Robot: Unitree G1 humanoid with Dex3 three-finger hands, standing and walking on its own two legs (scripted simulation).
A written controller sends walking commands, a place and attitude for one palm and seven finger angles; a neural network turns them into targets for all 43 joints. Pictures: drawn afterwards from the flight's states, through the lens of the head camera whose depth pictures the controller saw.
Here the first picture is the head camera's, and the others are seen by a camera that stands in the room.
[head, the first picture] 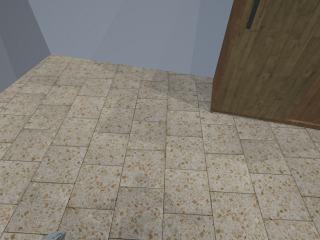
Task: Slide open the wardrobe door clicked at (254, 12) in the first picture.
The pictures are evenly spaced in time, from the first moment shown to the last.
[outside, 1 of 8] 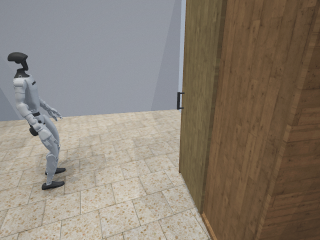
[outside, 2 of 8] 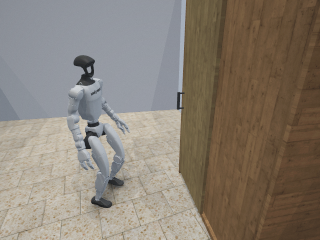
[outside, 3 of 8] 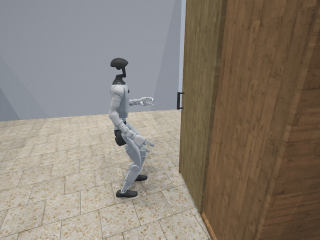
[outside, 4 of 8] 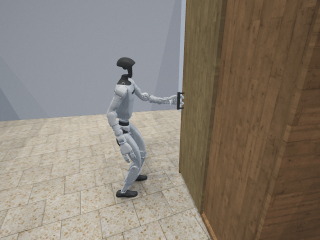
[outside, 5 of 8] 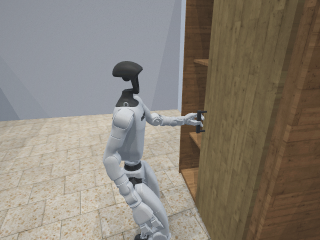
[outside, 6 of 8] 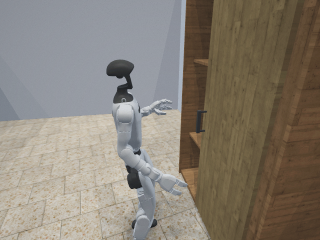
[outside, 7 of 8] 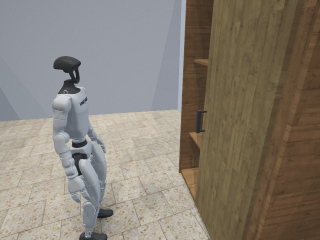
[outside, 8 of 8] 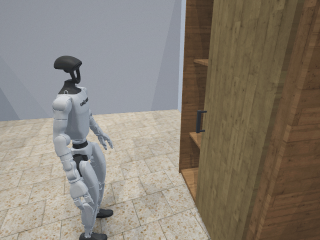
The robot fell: no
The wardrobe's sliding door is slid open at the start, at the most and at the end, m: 0.00 0.50 0.50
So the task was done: yes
